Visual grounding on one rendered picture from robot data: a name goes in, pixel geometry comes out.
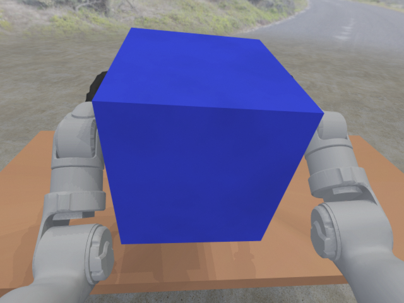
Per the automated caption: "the left robot hand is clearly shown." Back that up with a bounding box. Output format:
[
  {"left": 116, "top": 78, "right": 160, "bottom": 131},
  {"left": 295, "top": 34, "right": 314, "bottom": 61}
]
[{"left": 85, "top": 71, "right": 107, "bottom": 102}]

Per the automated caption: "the table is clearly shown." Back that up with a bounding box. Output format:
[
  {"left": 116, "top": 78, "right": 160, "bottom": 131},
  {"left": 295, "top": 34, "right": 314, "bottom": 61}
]
[{"left": 0, "top": 131, "right": 404, "bottom": 298}]

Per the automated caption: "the robot right forearm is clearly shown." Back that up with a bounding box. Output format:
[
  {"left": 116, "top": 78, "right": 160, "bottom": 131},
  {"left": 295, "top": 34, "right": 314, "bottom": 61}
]
[{"left": 304, "top": 106, "right": 393, "bottom": 250}]

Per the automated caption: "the robot right upper arm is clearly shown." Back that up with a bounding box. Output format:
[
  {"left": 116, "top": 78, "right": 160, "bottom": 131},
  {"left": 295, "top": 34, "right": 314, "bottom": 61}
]
[{"left": 311, "top": 199, "right": 404, "bottom": 303}]

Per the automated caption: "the carton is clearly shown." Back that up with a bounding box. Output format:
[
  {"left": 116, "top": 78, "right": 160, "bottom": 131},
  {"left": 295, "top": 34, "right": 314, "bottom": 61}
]
[{"left": 92, "top": 28, "right": 324, "bottom": 244}]

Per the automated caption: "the robot left forearm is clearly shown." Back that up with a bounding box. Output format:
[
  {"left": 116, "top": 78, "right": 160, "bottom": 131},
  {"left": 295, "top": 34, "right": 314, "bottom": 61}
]
[{"left": 32, "top": 102, "right": 106, "bottom": 278}]

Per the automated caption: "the robot left upper arm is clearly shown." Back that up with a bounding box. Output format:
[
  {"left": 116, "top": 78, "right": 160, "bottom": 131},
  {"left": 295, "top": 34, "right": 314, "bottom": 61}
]
[{"left": 0, "top": 223, "right": 114, "bottom": 303}]

